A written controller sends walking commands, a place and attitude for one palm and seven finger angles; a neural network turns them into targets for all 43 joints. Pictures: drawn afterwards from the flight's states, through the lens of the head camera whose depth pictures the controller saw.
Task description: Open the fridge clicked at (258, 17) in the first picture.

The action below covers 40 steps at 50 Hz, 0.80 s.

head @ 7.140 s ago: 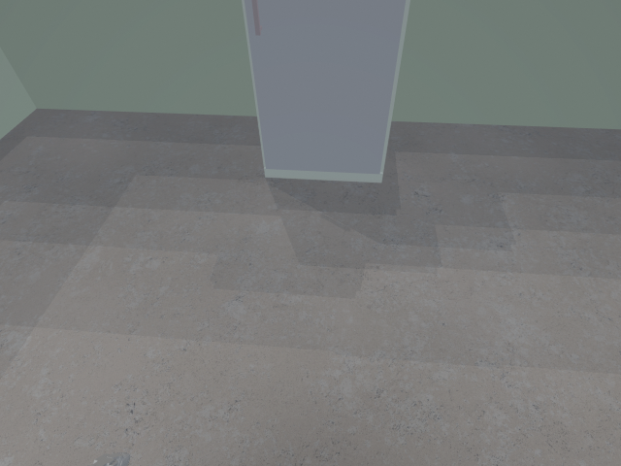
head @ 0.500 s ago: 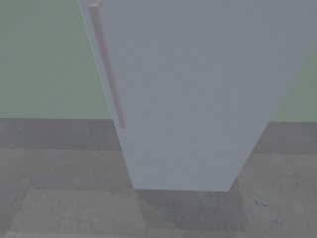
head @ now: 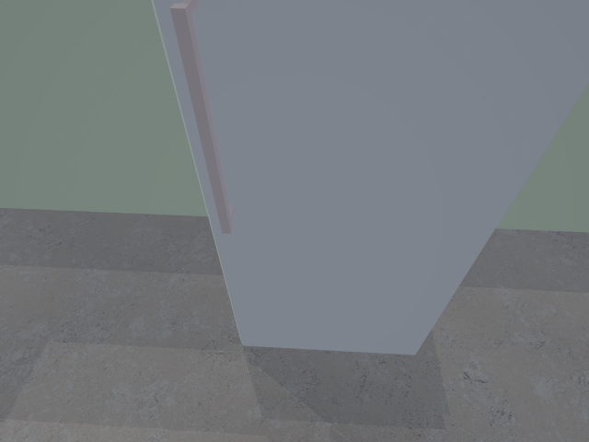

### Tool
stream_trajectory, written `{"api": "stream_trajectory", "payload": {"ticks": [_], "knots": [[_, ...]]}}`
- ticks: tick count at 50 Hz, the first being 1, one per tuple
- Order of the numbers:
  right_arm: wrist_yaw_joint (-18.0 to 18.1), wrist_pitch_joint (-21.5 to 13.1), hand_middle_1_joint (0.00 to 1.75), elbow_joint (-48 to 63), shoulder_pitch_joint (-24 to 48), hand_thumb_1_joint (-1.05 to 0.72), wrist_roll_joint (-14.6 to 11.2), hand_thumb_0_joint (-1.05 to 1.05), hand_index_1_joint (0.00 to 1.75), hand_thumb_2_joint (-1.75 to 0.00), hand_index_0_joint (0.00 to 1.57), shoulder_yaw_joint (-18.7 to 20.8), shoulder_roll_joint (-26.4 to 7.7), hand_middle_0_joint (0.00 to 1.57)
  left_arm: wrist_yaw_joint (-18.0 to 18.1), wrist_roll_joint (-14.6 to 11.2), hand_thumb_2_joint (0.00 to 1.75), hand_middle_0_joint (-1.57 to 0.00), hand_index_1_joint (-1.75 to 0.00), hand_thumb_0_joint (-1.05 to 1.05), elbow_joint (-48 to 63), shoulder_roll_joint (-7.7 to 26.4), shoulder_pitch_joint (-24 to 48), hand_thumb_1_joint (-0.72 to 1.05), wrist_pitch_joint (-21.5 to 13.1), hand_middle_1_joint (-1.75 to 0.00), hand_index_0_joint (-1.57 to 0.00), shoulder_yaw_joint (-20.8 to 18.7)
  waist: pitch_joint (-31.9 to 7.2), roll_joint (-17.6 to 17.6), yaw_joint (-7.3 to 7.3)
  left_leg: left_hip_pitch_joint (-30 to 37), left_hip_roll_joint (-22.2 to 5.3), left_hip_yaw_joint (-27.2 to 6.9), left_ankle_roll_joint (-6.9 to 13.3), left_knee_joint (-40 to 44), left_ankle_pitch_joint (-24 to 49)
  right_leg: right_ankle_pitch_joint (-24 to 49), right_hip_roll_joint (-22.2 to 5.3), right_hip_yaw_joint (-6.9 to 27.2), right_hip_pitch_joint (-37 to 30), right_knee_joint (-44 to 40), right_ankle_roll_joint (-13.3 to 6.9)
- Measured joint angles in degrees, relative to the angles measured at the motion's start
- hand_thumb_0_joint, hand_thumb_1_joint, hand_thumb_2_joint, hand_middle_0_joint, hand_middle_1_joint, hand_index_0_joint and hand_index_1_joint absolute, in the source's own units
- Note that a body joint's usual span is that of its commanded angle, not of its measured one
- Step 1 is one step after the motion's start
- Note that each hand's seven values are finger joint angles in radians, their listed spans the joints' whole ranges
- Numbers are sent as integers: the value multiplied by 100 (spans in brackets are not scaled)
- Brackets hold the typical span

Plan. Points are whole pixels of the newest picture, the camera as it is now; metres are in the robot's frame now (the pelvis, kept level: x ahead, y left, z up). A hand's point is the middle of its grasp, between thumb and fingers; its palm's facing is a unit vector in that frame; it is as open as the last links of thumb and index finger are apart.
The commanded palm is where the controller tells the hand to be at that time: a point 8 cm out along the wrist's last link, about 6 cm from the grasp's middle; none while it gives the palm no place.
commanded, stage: look again from close up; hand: left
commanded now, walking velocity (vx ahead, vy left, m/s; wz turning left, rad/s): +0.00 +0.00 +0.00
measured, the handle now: (212, 139) +0.50 +0.16 +0.16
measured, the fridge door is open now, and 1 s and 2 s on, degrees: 0 0 0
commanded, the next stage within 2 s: raise the hand to about handle height in 0.72 s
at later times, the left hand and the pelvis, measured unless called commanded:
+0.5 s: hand out of the picture +0.01 +0.20 -0.17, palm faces +0.02 -0.97 -0.24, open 7.4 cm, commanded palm none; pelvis +0.00 +0.01 +0.00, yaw +0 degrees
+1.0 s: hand (139, 391) +0.19 +0.22 -0.02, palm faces +0.27 -0.96 -0.08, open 7.6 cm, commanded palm +0.10 +0.27 -0.05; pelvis -0.01 +0.02 -0.01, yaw +2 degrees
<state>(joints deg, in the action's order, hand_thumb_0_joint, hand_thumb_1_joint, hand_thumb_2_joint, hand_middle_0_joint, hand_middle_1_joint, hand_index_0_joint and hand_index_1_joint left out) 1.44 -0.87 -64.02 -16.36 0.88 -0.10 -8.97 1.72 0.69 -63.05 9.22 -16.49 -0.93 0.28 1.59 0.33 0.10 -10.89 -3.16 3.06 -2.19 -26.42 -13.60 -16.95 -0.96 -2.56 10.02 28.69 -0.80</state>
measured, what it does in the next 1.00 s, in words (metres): stands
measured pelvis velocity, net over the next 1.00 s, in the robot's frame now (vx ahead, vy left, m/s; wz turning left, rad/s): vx -0.01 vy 0.02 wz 0.04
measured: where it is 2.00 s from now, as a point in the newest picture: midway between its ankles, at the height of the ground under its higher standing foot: outside the picture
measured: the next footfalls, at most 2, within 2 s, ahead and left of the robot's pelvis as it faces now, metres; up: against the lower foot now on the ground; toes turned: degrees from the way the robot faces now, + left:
none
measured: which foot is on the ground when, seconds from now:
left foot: down 0.00-1.00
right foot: down 0.00-1.00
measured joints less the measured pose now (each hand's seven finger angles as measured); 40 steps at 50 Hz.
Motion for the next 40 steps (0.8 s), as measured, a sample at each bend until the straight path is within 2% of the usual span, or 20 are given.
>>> {"api": "stream_trajectory", "payload": {"ticks": [40], "knots": [[-34, -24, 30, -48, 330, -91, 6, 0, 30, -90, 20, 18, -176, 20, -40, 16, 90, -20, -30, 0, -19, 229, 276, 90, 9, -30, -20, -37, 62, -31, 34, 40, 116, 59, 112, 261, 158, 176, -105, 51, -30, -258, 115]]}}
